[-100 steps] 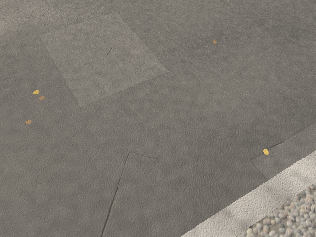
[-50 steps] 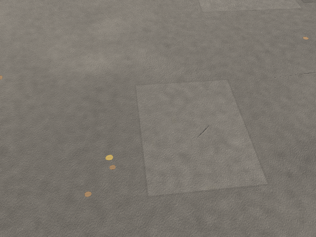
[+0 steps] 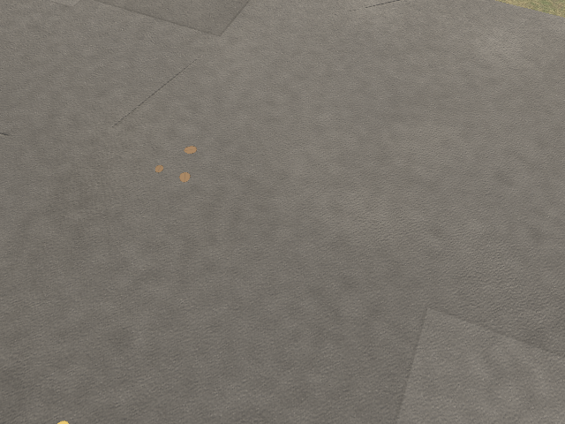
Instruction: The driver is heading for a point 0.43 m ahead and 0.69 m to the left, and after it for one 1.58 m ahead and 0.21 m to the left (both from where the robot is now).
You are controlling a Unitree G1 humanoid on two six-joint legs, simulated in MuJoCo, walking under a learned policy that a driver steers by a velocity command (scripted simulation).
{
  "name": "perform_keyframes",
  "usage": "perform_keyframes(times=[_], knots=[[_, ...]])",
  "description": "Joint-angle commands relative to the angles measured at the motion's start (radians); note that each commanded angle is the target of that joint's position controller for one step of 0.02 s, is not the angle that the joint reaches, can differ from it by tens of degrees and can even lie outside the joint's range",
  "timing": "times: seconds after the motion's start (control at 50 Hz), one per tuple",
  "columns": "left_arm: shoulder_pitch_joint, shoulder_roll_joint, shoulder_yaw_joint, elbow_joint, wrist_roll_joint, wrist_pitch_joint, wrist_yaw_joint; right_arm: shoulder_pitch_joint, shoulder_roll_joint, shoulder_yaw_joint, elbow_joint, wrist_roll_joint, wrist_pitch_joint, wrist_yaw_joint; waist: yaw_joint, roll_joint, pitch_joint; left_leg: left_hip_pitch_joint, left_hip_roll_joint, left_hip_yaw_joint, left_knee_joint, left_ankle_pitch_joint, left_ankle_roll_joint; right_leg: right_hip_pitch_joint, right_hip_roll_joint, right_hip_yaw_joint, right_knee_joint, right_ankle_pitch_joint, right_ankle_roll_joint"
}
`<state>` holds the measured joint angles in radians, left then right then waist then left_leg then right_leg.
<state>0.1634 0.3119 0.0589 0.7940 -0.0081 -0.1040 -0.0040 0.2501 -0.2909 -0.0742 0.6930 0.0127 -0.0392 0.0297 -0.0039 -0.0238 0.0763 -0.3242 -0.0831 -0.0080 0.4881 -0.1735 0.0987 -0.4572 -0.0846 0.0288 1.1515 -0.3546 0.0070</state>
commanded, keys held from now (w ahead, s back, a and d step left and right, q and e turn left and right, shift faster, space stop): w+q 0.82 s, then w+e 0.18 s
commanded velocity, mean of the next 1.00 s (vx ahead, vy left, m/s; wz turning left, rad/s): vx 0.50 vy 0.00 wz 0.53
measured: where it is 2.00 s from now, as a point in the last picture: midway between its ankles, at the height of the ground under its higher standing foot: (166, 207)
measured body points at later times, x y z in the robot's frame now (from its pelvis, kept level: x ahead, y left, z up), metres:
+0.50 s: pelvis +0.29 -0.04 +0.00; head +0.32 -0.03 +0.45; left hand +0.36 +0.26 -0.10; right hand +0.45 -0.29 -0.11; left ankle +0.18 +0.07 -0.64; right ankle +0.37 -0.13 -0.74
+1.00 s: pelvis +0.52 +0.13 +0.00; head +0.55 +0.16 +0.44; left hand +0.44 +0.41 -0.13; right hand +0.80 -0.02 -0.09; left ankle +0.53 +0.22 -0.74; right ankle +0.51 -0.06 -0.64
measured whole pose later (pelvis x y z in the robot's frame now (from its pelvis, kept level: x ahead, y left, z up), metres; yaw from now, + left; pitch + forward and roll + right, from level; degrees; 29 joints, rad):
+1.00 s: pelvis +0.52 +0.13 +0.00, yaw +31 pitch +1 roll -1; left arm 0.26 0.31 0.05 0.84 -0.04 -0.08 -0.01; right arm 0.18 -0.27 -0.06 0.66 0.00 -0.05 0.03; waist 0.02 -0.02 0.07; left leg -0.36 -0.04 0.06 0.53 -0.19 0.08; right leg -0.39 -0.09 0.00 1.18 -0.40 -0.01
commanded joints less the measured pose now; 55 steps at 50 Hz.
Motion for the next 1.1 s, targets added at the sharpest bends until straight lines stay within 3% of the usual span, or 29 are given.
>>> perform_keyframes(times=[0.02, 0.08, 0.16, 0.24, 0.3, 0.32, 0.34, 0.36, 0.38, 0.4, 0.42, 0.44, 0.46, 0.5, 0.56, 0.68, 0.76, 0.82, 0.84, 0.86, 0.88, 0.9, 0.92, 0.94, 0.96, 0.98, 1.0, 1.04, 1.1], knots=[[0.019, 0.109, 0.031, -0.064, 0.019, -0.002, 0.001, -0.022, -0.133, -0.033, -0.082, -0.007, -0.028, -0.017, 0.024, 0.074, -0.124, 0.184, 0.252, -0.351, -0.273, 0.176, 0.195, -0.161, -0.042, 0.039, -0.081, 0.099, 0.022], [-0.075, 0.076, 0.021, -0.098, 0.025, 0.012, 0.004, 0.03, -0.16, -0.04, -0.058, -0.001, -0.03, -0.038, -0.001, 0.062, -0.081, 0.14, 0.216, -0.284, -0.284, 0.225, 0.181, -0.189, -0.011, 0.026, -0.264, 0.244, 0.062], [-0.212, 0.044, 0.007, -0.139, 0.014, 0.003, -0.009, 0.087, -0.164, -0.042, -0.028, 0.005, -0.02, -0.051, -0.055, 0.095, -0.049, 0.099, 0.171, -0.254, -0.271, 0.118, 0.126, -0.11, 0.049, 0.021, -0.536, 0.45, 0.067], [-0.273, 0.069, 0.012, -0.171, 0.003, -0.012, -0.027, 0.141, -0.156, -0.041, 0.005, 0.013, -0.011, -0.055, -0.074, 0.103, -0.041, 0.176, 0.208, -0.339, -0.19, 0.083, 0.111, -0.083, 0.071, 0.051, -0.645, 0.447, 0.04], [-0.222, 0.098, 0.024, -0.165, 0.001, -0.024, -0.032, 0.134, -0.158, -0.045, 0.011, 0.011, 0.003, -0.062, -0.041, 0.143, -0.054, 0.241, 0.233, -0.409, -0.099, 0.154, 0.093, -0.018, 0.081, 0.052, -0.673, 0.313, 0.003], [-0.152, 0.11, 0.033, -0.147, 0.003, -0.029, -0.027, 0.119, -0.149, -0.042, 0.007, 0.011, 0.007, -0.061, -0.004, 0.154, -0.08, 0.235, 0.215, -0.41, -0.047, 0.216, 0.078, 0.08, 0.091, 0.029, -0.701, 0.299, -0.018], [-0.039, 0.141, 0.049, -0.124, 0.013, -0.034, -0.02, 0.105, -0.116, -0.029, -0.003, 0.007, 0.007, -0.056, 0.054, 0.137, -0.164, 0.195, 0.158, -0.372, 0.094, 0.269, 0.047, 0.272, 0.058, 0.042, -0.713, 0.316, -0.057], [0.122, 0.196, 0.063, -0.111, 0.026, -0.033, -0.011, 0.113, -0.065, -0.008, -0.026, -0.013, 0.006, -0.053, 0.112, 0.029, -0.325, 0.054, 0.09, -0.291, 0.375, 0.098, 0.007, 0.559, -0.111, 0.208, -0.679, 0.271, -0.115], [0.192, 0.245, 0.076, -0.075, 0.029, -0.019, -0.018, 0.264, -0.014, 0.006, -0.043, 0.023, -0.002, -0.052, 0.039, -0.331, -0.439, -0.314, -0.041, -0.19, 0.687, -0.425, -0.062, 0.862, -0.322, 0.688, -0.786, 0.033, -0.27], [0.163, 0.146, 0.054, -0.095, 0.003, -0.014, -0.023, 0.247, -0.122, -0.009, -0.016, 0.031, -0.003, -0.055, 0.058, -0.212, -0.36, -0.426, 0.049, -0.215, 0.811, -0.399, -0.073, 0.813, -0.328, 0.746, -0.839, -0.178, -0.242], [0.119, 0.093, 0.04, -0.104, 0.001, -0.007, -0.016, 0.13, -0.173, -0.024, -0.03, 0.025, 0.001, -0.053, 0.085, -0.112, -0.228, -0.452, 0.083, -0.185, 0.829, -0.303, -0.08, 0.683, -0.288, 0.581, -0.859, -0.159, -0.201], [0.068, 0.084, 0.033, -0.108, 0.012, 0.0, -0.013, 0.072, -0.167, -0.026, -0.041, 0.016, 0.004, -0.055, 0.067, -0.037, -0.148, -0.417, 0.118, -0.149, 0.806, -0.232, -0.085, 0.549, -0.249, 0.455, -0.878, -0.031, -0.181], [0.043, 0.069, 0.029, -0.098, 0.018, 0.003, -0.011, 0.034, -0.152, -0.028, -0.053, 0.005, 0.003, -0.052, 0.051, -0.027, -0.089, -0.397, 0.146, -0.146, 0.761, -0.187, -0.086, 0.452, -0.215, 0.365, -0.901, 0.079, -0.18], [0.03, 0.052, 0.024, -0.084, 0.022, -0.004, -0.007, 0.053, -0.109, -0.026, -0.053, 0.018, 0.012, -0.042, 0.021, -0.081, -0.075, -0.325, 0.184, -0.128, 0.704, -0.148, -0.083, 0.366, -0.169, 0.231, -0.949, 0.178, -0.171], [0.043, 0.08, 0.035, -0.056, 0.009, -0.015, -0.006, 0.009, -0.065, -0.014, -0.082, 0.014, 0.024, -0.038, 0.019, -0.064, -0.049, -0.371, 0.206, -0.105, 0.616, -0.105, -0.094, 0.35, -0.181, 0.124, -0.997, 0.285, -0.199], [0.064, 0.129, 0.048, -0.029, 0.007, 0.001, 0.002, -0.129, -0.042, 0.001, -0.116, 0.011, 0.007, -0.006, 0.062, -0.033, -0.026, -0.347, 0.196, -0.034, 0.307, 0.174, -0.093, 0.396, -0.15, -0.096, -1.013, 0.436, -0.171], [0.123, 0.165, 0.057, -0.001, -0.011, 0.024, 0.005, -0.233, -0.041, 0.005, -0.16, 0.015, 0.006, 0.017, 0.088, -0.031, 0.007, -0.327, 0.172, 0.022, 0.173, 0.163, -0.064, 0.486, -0.182, -0.161, -0.989, 0.491, -0.148], [0.119, 0.208, 0.07, 0.001, -0.027, 0.044, 0.012, -0.19, -0.09, -0.02, -0.17, 0.007, 0.014, 0.025, 0.028, -0.069, -0.045, -0.202, 0.095, 0.09, 0.138, 0.016, -0.007, 0.556, -0.195, -0.213, -0.827, 0.895, -0.12], [0.127, 0.213, 0.069, 0.007, -0.033, 0.051, 0.014, -0.104, -0.114, -0.036, -0.151, 0.002, 0.016, 0.022, -0.028, -0.068, -0.101, -0.056, 0.056, 0.102, 0.111, -0.009, 0.022, 0.53, -0.19, -0.224, -0.692, 1.011, -0.112], [0.131, 0.19, 0.055, 0.014, -0.031, 0.053, 0.016, 0.064, -0.155, -0.063, -0.102, 0.005, 0.019, 0.009, -0.123, -0.036, -0.183, 0.207, 0.025, 0.09, 0.044, 0.062, 0.06, 0.421, -0.162, -0.244, -0.498, 0.98, -0.088], [0.158, 0.114, 0.022, 0.001, 0.008, 0.047, 0.012, 0.219, -0.227, -0.084, -0.063, 0.006, 0.027, -0.013, -0.168, 0.114, -0.289, 0.53, 0.195, -0.155, 0.047, 0.087, 0.114, 0.153, -0.112, -0.247, -0.186, 0.528, -0.051], [0.259, 0.01, -0.017, -0.031, 0.015, 0.024, -0.005, 0.172, -0.301, -0.079, -0.076, 0.007, 0.015, -0.015, -0.043, 0.299, -0.421, 0.736, 0.448, -0.702, -0.085, -0.122, 0.286, -0.186, 0.07, -0.122, 0.126, -0.257, -0.01], [0.145, 0.127, 0.01, -0.018, -0.031, 0.004, -0.013, 0.18, -0.204, -0.054, -0.088, 0.002, 0.0, -0.009, -0.127, 0.139, -0.426, 0.693, 0.466, -0.717, -0.165, -0.176, 0.259, -0.26, 0.044, 0.033, 0.212, -0.234, -0.021], [0.055, 0.148, 0.018, -0.052, -0.059, -0.004, -0.017, 0.136, -0.176, -0.041, -0.072, -0.008, -0.014, -0.005, -0.123, 0.124, -0.271, 0.566, 0.432, -0.538, -0.177, -0.075, 0.214, -0.316, 0.008, 0.026, 0.196, -0.149, -0.035], [0.041, 0.129, 0.014, -0.048, -0.046, -0.006, -0.011, 0.076, -0.151, -0.032, -0.062, -0.007, -0.022, -0.005, -0.079, 0.068, -0.196, 0.428, 0.39, -0.41, -0.186, 0.024, 0.176, -0.28, -0.039, 0.029, 0.12, -0.058, -0.038], [0.047, 0.126, 0.018, -0.036, -0.027, -0.001, -0.009, 0.022, -0.118, -0.023, -0.06, -0.013, -0.029, -0.005, -0.045, 0.078, -0.148, 0.323, 0.352, -0.318, -0.212, 0.091, 0.154, -0.235, -0.065, 0.034, 0.061, 0.004, -0.029], [0.09, 0.122, 0.02, -0.019, -0.026, 0.015, -0.011, -0.011, -0.094, -0.015, -0.061, -0.022, -0.037, -0.006, -0.011, 0.1, -0.136, 0.253, 0.33, -0.255, -0.249, 0.122, 0.141, -0.17, -0.083, 0.049, 0.04, 0.055, -0.022], [0.135, 0.089, 0.018, 0.006, -0.028, 0.044, -0.009, -0.031, -0.086, -0.015, -0.043, -0.024, -0.058, -0.008, 0.016, 0.094, -0.119, 0.183, 0.319, -0.17, -0.311, 0.167, 0.141, -0.127, -0.08, 0.053, 0.012, 0.109, -0.001], [0.081, 0.066, 0.018, -0.007, -0.024, 0.062, -0.002, -0.02, -0.095, -0.02, -0.006, -0.037, -0.074, -0.019, 0.009, 0.072, -0.054, 0.169, 0.3, -0.048, -0.354, 0.228, 0.119, -0.209, -0.061, 0.085, -0.091, 0.238, 0.025]])
Velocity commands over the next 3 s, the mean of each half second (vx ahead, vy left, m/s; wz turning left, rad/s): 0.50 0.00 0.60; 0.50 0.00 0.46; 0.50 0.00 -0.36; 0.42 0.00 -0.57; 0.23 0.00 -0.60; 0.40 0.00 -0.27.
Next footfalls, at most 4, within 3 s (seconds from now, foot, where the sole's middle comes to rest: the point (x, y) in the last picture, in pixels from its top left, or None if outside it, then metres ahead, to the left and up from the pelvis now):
0.34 right None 0.41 -0.12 -0.77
0.86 left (180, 369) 0.56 0.24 -0.77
1.42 right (212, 238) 0.94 0.19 -0.77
1.86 left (131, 173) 1.18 0.46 -0.77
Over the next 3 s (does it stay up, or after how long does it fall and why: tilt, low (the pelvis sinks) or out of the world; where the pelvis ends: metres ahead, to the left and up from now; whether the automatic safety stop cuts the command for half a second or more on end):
stays up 1.42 0.25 0.01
